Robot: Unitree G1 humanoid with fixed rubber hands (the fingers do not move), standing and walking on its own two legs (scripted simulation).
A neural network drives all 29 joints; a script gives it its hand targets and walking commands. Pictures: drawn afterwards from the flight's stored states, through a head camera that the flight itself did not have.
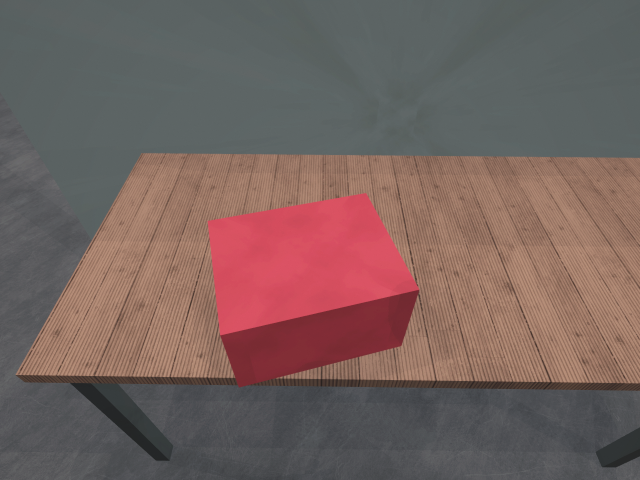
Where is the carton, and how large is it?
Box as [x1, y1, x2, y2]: [208, 193, 418, 386]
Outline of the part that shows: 365,193 208,221 220,335 239,386 401,345 418,292 418,288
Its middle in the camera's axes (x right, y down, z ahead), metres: -0.02 +0.07 +0.67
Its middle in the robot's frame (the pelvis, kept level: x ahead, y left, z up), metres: +0.45 +0.04 -0.06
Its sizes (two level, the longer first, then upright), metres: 0.283 0.224 0.165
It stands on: a table, 0.63 m high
